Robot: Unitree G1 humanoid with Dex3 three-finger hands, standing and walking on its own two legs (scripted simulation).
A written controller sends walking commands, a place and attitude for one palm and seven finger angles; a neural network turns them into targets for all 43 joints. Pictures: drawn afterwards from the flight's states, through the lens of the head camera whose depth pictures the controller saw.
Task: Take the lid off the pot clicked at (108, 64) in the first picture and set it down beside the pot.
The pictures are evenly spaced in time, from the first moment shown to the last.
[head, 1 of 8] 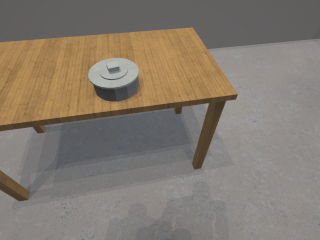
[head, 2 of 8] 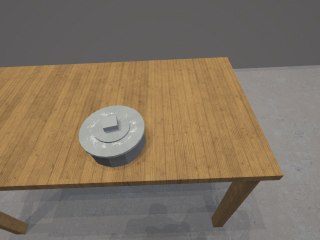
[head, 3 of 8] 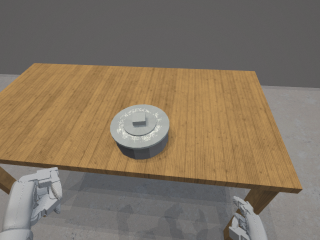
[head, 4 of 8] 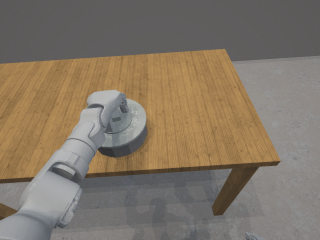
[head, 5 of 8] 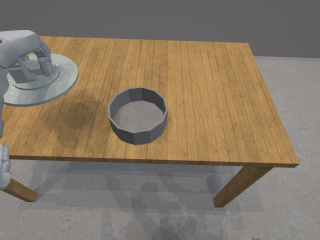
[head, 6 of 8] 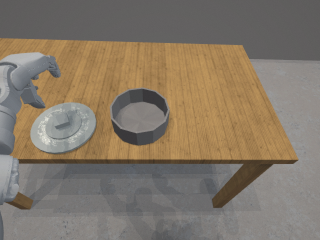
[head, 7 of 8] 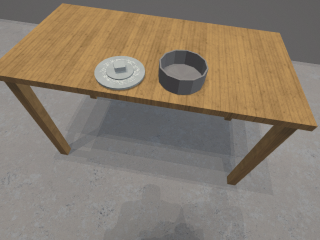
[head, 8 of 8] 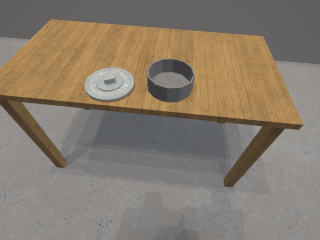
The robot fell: no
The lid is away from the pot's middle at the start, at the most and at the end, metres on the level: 0.00 0.26 0.24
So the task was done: yes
